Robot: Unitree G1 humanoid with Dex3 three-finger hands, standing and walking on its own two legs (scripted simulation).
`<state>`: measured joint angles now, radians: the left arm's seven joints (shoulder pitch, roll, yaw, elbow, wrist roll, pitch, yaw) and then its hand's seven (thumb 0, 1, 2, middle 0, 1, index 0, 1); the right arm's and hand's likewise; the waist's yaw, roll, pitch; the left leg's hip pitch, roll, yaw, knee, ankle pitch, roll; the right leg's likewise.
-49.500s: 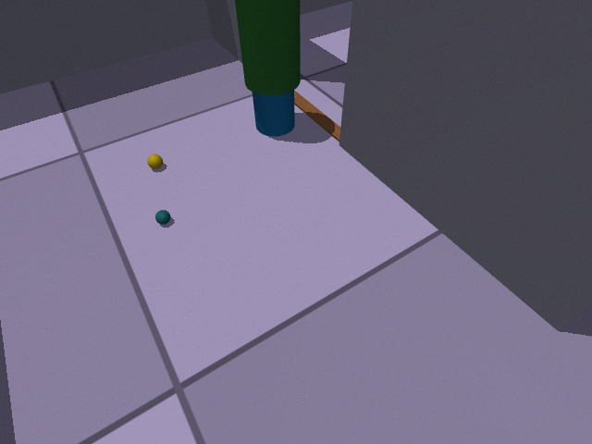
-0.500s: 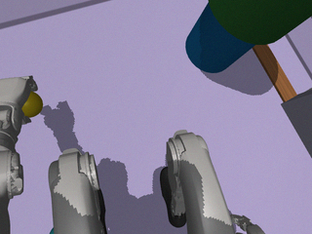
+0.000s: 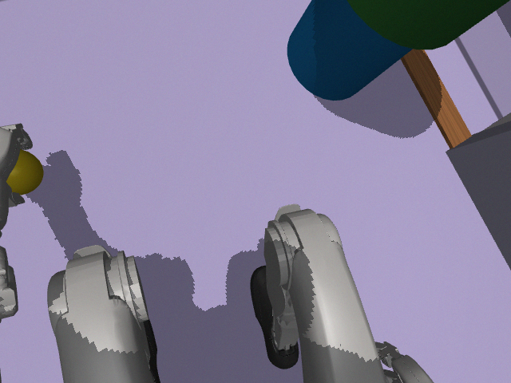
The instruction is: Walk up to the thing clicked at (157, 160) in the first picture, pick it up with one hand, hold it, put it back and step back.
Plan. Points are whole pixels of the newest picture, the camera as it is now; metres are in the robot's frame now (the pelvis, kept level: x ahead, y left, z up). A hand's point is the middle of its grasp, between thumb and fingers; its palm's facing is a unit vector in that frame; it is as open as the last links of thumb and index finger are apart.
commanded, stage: rest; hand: left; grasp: from above
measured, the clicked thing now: (15, 172) +0.46 +0.30 -0.23
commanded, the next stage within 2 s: open in 1.06 s
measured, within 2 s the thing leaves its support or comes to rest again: rests again in 0.52 s
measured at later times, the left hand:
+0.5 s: hand (13, 174) +0.45 +0.30 -0.23, palm faces -0.44 -0.11 -0.89, open 10.0 cm
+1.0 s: hand (14, 175) +0.45 +0.30 -0.24, palm faces -0.44 -0.11 -0.89, open 10.0 cm
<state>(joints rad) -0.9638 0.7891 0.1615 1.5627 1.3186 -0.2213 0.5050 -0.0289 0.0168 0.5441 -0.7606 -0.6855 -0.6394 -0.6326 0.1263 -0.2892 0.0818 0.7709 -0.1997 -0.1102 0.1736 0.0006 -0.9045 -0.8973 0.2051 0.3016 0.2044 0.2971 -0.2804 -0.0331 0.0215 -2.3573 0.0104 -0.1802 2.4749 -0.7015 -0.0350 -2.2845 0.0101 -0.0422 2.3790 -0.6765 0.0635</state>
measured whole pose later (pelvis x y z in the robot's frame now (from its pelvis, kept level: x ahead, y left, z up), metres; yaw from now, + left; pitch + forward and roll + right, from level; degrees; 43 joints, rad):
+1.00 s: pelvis +0.00 +0.01 -0.02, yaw -4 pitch +28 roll -13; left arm -1.01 0.95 0.18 1.75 1.34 -0.24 0.63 -0.02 0.02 0.52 -0.78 -0.66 -0.66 -0.61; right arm 0.09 -0.33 0.21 0.74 -0.29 -0.21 0.26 0.00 -0.91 -0.90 0.20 0.30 0.20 0.30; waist -0.35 -0.09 0.11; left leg -2.37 0.01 -0.26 2.58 -0.72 -0.02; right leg -2.26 0.04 -0.10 2.41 -0.66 0.08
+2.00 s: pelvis -0.01 +0.01 -0.02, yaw -5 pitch +27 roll -14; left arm -1.01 0.99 0.17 1.73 1.31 -0.26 0.61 0.00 -0.49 1.00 -0.11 -1.01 -0.10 -1.01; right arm 0.09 -0.35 0.24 0.72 -0.28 -0.24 0.28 0.00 -0.90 -0.90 0.20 0.30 0.20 0.30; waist -0.36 -0.11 0.14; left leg -2.36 0.01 -0.28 2.57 -0.72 -0.03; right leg -2.24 0.04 -0.12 2.39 -0.65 0.08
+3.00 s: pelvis -0.02 +0.00 +0.04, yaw +2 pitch +32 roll -8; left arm -1.00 0.80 0.01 1.44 1.25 -0.29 0.26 0.00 -0.53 1.03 -0.10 -1.02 -0.08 -1.02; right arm 0.15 -0.34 0.09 0.69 -0.12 -0.02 0.12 0.00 -0.91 -0.90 0.20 0.30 0.20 0.30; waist -0.24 -0.01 -0.04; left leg -2.27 0.00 -0.16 2.33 -0.63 -0.03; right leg -2.19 -0.01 -0.05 2.24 -0.62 0.05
